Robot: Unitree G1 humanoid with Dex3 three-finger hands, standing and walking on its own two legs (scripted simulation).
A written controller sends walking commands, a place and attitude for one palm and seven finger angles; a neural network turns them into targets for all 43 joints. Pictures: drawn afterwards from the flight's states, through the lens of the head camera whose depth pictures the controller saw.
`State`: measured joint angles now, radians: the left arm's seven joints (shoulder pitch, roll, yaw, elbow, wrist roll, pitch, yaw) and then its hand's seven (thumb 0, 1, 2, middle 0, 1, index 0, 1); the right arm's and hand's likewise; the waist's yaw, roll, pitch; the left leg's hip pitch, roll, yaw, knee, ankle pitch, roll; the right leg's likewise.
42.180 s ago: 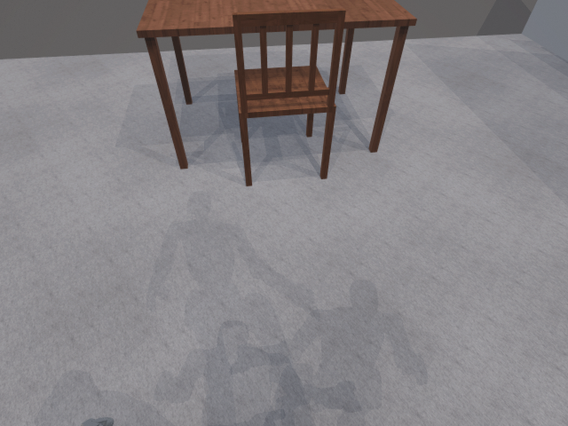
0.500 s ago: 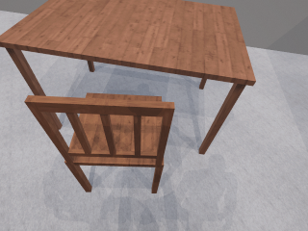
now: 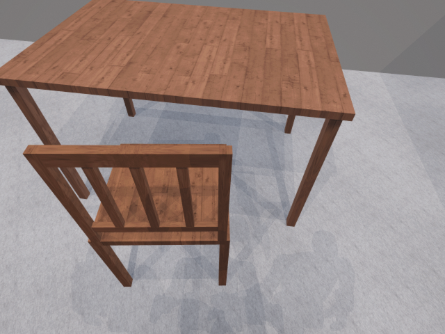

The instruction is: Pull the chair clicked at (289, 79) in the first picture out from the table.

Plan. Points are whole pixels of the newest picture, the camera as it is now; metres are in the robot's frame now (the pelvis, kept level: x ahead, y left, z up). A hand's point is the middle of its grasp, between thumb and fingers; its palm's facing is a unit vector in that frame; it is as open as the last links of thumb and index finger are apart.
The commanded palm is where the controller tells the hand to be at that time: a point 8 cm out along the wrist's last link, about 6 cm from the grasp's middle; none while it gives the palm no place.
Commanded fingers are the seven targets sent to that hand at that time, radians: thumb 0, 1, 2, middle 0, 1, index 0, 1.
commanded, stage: come to a stop and stand still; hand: left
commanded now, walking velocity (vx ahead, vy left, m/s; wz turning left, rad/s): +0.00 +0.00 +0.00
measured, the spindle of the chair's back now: (146, 198) +0.44 +0.22 -0.10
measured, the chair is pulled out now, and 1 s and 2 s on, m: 0.18 0.18 0.18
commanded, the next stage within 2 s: look again from close up in 1.02 s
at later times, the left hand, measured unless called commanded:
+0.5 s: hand out of the picture +0.03 +0.19 -0.15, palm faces -0.01 -0.96 -0.27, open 7.4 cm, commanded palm none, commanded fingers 0.00 0.90 0.90 -0.20 -0.30 -0.20 -0.30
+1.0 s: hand out of the picture +0.08 +0.16 -0.16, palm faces -0.01 -0.97 -0.24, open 7.4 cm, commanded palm none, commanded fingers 0.00 0.90 0.90 -0.20 -0.30 -0.20 -0.30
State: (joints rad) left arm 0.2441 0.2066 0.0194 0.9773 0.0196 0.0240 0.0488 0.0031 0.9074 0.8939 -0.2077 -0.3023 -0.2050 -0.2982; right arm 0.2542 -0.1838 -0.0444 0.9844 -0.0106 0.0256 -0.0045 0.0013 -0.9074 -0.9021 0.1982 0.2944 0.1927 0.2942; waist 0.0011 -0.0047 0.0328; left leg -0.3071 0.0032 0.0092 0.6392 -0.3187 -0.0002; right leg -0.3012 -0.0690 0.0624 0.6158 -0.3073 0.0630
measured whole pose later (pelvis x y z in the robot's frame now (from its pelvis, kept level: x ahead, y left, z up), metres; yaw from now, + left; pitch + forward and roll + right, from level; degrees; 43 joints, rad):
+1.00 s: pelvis +0.04 -0.03 +0.01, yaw -1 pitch +0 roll +1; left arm 0.23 0.18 -0.01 1.06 0.01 0.00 0.03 0.00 0.90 0.89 -0.20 -0.30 -0.20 -0.30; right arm 0.24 -0.18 0.00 1.07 -0.01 -0.01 -0.02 0.00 -0.91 -0.90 0.20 0.29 0.19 0.29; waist 0.00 0.01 0.05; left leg -0.17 0.03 0.01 0.47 -0.30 -0.04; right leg -0.20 -0.02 0.09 0.52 -0.32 0.03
